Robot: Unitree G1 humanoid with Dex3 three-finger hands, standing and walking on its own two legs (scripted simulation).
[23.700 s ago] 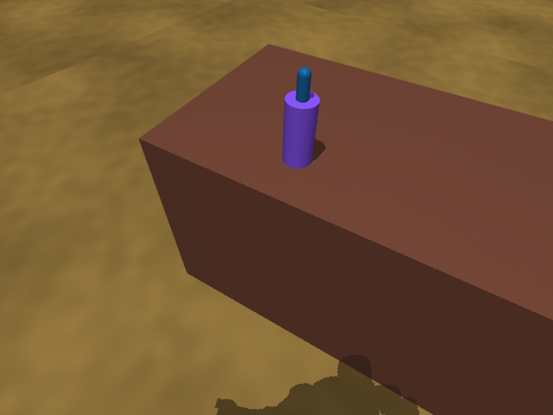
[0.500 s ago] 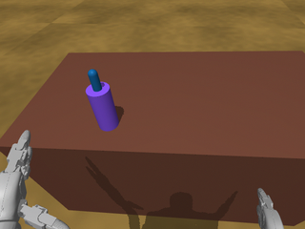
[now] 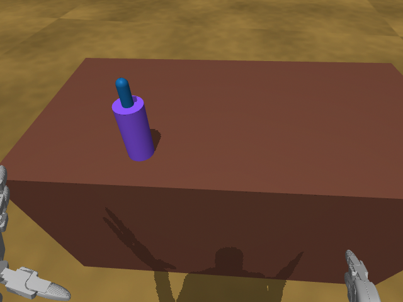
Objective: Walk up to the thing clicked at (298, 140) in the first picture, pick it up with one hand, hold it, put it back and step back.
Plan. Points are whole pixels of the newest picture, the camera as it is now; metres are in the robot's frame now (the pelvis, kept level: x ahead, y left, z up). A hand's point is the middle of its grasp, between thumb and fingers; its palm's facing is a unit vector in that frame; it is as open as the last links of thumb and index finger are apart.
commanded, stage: home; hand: left
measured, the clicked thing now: (132, 120) +0.51 +0.21 +0.08
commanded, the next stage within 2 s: none
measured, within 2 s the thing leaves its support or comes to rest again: neither
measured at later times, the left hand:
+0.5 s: hand (123, 276) +0.19 +0.18 -0.07, palm faces +0.07 -0.98 -0.17, open 17.3 cm
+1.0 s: hand (124, 273) +0.20 +0.18 -0.07, palm faces +0.10 -0.96 -0.26, open 17.4 cm
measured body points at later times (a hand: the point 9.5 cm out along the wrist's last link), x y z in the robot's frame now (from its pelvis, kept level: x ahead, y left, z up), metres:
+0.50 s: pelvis +0.02 +0.01 -0.01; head +0.06 +0.03 +0.44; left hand +0.18 +0.24 -0.06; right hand +0.19 -0.22 -0.05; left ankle +0.02 +0.14 -0.71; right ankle +0.04 -0.13 -0.71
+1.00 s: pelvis +0.02 +0.00 -0.02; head +0.05 +0.01 +0.43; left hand +0.19 +0.23 -0.05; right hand +0.18 -0.24 -0.10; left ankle +0.02 +0.14 -0.71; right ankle +0.04 -0.13 -0.71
